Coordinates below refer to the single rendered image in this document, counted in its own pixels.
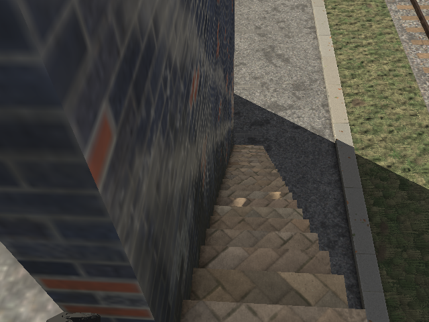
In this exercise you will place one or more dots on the stairs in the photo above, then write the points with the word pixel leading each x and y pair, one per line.
pixel 260 263

